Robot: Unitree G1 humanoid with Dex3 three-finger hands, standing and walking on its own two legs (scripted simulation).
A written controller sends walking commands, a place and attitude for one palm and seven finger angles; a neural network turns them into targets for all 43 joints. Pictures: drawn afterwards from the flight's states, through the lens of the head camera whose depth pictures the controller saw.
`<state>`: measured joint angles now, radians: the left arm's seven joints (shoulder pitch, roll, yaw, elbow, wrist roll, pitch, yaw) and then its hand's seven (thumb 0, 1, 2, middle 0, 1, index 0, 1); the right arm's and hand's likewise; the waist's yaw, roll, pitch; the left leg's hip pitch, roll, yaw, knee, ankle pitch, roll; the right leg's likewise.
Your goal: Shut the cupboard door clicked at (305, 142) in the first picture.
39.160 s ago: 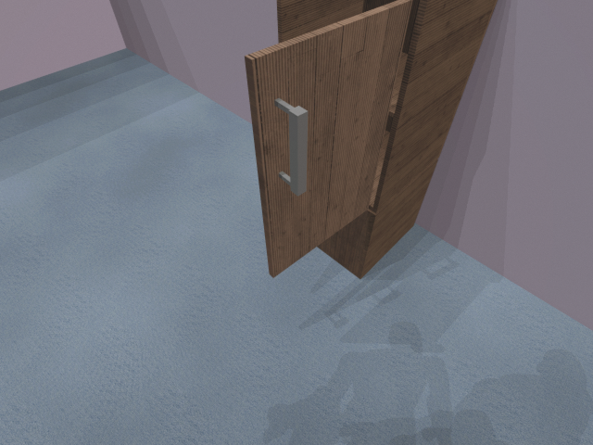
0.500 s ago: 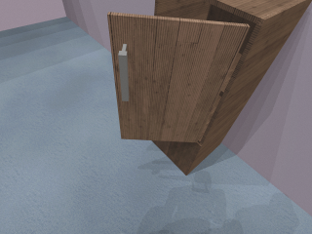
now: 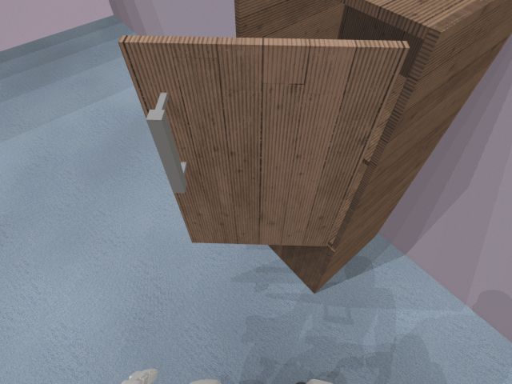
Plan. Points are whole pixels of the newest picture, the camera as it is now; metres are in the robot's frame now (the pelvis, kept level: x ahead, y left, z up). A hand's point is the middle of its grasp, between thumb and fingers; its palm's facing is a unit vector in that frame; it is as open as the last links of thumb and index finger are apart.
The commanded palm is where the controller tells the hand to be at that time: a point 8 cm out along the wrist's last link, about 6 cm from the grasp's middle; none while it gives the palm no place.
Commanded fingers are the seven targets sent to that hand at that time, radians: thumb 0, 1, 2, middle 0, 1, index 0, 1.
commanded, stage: come to a stop and stand still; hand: left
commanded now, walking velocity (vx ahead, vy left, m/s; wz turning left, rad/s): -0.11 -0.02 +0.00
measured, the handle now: (172, 147) +0.46 +0.17 +0.08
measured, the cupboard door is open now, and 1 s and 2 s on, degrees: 48 48 48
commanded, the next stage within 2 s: look again from close up in 1.04 s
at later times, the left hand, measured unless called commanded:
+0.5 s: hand out of the picture -0.05 +0.23 -0.17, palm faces +0.01 -0.97 -0.24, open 7.4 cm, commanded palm none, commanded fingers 0.00 0.90 0.90 -0.20 -0.30 -0.20 -0.30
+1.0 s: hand out of the picture -0.08 +0.16 -0.17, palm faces -0.01 -0.99 -0.13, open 7.4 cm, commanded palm none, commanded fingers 0.00 0.90 0.90 -0.20 -0.30 -0.20 -0.30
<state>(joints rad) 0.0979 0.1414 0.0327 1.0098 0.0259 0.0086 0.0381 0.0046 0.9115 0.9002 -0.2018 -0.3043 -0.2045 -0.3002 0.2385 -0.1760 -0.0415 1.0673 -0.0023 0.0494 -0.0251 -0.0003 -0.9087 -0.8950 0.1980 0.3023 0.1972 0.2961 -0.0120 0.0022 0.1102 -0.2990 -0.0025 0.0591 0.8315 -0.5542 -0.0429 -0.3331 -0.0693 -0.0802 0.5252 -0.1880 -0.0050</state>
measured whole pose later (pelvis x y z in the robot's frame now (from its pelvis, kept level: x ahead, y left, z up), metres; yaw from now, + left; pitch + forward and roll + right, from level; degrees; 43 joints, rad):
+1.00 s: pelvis -0.07 +0.01 +0.01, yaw -2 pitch -2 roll +0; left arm 0.32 0.11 -0.01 1.14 0.01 0.01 0.04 0.01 0.91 0.90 -0.20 -0.30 -0.20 -0.30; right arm 0.36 -0.13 0.00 1.18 -0.01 0.01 -0.03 0.00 -0.91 -0.90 0.20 0.30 0.20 0.30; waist -0.02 -0.03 0.04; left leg -0.21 0.01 0.10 0.38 -0.14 0.03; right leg -0.09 0.02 0.00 0.39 -0.27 -0.02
